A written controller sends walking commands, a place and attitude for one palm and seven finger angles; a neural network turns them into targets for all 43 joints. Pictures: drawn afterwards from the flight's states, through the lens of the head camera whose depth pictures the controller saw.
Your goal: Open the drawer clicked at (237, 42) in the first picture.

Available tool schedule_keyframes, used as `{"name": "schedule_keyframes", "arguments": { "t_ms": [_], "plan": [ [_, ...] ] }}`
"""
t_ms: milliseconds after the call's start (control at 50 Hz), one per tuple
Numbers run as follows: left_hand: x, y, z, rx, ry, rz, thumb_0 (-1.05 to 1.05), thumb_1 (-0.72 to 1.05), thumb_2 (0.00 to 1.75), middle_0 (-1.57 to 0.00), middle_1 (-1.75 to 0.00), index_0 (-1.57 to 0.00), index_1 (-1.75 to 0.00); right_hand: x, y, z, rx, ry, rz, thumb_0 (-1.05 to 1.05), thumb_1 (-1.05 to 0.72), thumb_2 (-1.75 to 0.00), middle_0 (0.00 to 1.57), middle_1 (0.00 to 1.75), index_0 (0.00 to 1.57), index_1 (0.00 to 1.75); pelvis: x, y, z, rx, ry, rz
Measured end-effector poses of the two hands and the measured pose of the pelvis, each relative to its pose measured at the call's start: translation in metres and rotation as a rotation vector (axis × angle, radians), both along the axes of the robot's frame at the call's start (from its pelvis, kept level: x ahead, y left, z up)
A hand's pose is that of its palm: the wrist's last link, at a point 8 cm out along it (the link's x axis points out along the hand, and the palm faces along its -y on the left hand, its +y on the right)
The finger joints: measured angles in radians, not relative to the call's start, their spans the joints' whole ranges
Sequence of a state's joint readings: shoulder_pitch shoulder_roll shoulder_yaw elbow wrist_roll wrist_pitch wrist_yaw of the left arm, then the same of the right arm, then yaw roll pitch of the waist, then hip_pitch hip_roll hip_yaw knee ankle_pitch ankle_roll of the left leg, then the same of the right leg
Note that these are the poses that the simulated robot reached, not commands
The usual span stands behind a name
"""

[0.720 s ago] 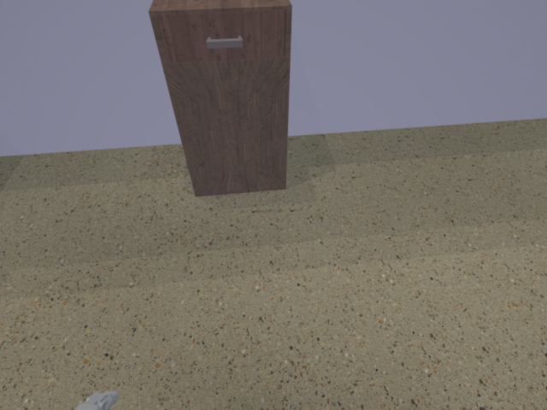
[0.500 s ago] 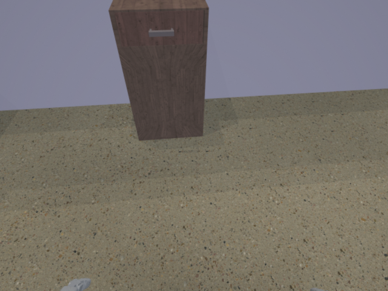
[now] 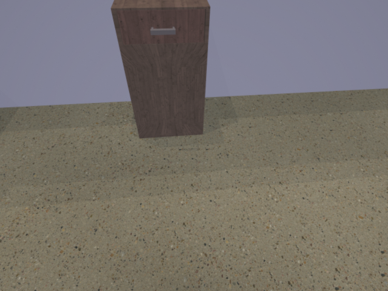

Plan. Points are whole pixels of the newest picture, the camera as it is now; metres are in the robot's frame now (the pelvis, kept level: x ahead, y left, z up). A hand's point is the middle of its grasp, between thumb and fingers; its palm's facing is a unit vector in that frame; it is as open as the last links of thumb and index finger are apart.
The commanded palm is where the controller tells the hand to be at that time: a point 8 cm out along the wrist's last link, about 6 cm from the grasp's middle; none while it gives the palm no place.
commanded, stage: stand and wait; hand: left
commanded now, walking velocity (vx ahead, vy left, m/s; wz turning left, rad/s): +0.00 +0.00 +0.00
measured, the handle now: (163, 30) +1.26 +0.24 +0.01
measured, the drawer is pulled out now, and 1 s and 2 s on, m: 0.00 0.00 0.00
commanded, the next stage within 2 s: look at it before walking up in 0.10 s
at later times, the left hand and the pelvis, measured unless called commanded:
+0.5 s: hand out of the picture +0.07 +0.25 -0.16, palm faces -0.04 -0.94 -0.33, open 7.4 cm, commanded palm none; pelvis +0.00 +0.00 +0.00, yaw +0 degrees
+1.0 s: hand out of the picture +0.07 +0.23 -0.17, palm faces -0.04 -0.96 -0.29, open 7.4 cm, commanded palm none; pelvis +0.02 +0.00 +0.00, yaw -2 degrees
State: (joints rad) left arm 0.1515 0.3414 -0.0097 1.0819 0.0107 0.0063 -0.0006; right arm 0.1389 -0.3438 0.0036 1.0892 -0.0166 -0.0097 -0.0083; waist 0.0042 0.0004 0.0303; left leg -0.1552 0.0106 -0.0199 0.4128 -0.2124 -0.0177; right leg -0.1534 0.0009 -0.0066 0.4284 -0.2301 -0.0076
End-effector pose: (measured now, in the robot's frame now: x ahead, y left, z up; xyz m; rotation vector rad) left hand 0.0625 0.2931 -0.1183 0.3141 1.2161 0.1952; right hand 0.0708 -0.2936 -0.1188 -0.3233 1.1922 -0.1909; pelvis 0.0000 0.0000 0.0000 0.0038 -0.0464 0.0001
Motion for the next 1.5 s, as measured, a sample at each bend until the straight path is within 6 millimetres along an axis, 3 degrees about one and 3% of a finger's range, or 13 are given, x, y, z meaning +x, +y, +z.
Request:
{"name": "schedule_keyframes", "arguments": {
  "t_ms": [440,900,1120,1240,1280,1340,1420,1500],
  "plan": [
    [-0.001,0.001,-0.001,-0.009,0.008,-0.013,0.0,0.91,0.9,-0.2,-0.3,-0.2,-0.3,-0.011,0.006,0.0,0.009,0.023,-0.01,0.01,-0.9,-0.89,0.2,0.3,0.2,0.3,-0.004,0.005,0.002,0.0,0.008,-0.004],
    [0.01,-0.003,0.0,-0.002,-0.001,-0.009,0.0,0.91,0.9,-0.2,-0.3,-0.2,-0.3,0.009,0.007,0.0,0.012,-0.004,-0.006,0.01,-0.9,-0.89,0.2,0.3,0.2,0.3,0.007,0.002,0.002,0.001,0.009,-0.012],
    [-0.014,-0.046,-0.036,-0.123,0.164,0.012,0.0,0.91,0.9,-0.2,-0.3,-0.2,-0.3,-0.025,0.04,-0.033,0.112,0.111,-0.114,0.01,-0.9,-0.89,0.2,0.3,0.2,0.3,0.052,-0.002,-0.014,0.004,0.028,-0.07],
    [-0.006,-0.073,-0.048,-0.148,0.216,0.045,0.0,0.91,0.9,-0.2,-0.3,-0.2,-0.3,-0.038,0.045,-0.052,0.149,0.226,-0.183,0.01,-0.9,-0.89,0.2,0.3,0.2,0.3,0.088,-0.014,-0.027,-0.01,0.046,-0.067],
    [-0.004,-0.079,-0.047,-0.152,0.206,0.074,0.0,0.91,0.9,-0.2,-0.3,-0.2,-0.3,-0.028,0.046,-0.051,0.15,0.262,-0.169,0.01,-0.9,-0.89,0.2,0.3,0.2,0.3,0.1,-0.014,-0.027,-0.011,0.045,-0.06],
    [-0.01,-0.084,-0.041,-0.155,0.243,0.108,0.0,0.91,0.9,-0.2,-0.3,-0.2,-0.3,0.016,0.046,-0.045,0.144,0.231,-0.143,0.01,-0.9,-0.89,0.2,0.3,0.2,0.3,0.12,-0.011,-0.021,-0.005,0.04,-0.082],
    [-0.02,-0.085,-0.031,-0.175,0.388,0.109,0.0,0.91,0.9,-0.2,-0.3,-0.2,-0.3,0.111,0.051,-0.032,0.142,0.051,-0.125,0.02,-0.91,-0.89,0.2,0.3,0.2,0.3,0.15,0.0,-0.016,-0.002,0.042,-0.122],
    [-0.004,-0.07,-0.032,-0.193,0.499,0.103,0.0,0.91,0.9,-0.2,-0.3,-0.2,-0.3,0.209,0.066,-0.019,0.14,-0.158,-0.096,0.01,-0.91,-0.89,0.2,0.29,0.2,0.3,0.187,0.015,-0.022,-0.006,0.036,-0.141]
  ]
}}
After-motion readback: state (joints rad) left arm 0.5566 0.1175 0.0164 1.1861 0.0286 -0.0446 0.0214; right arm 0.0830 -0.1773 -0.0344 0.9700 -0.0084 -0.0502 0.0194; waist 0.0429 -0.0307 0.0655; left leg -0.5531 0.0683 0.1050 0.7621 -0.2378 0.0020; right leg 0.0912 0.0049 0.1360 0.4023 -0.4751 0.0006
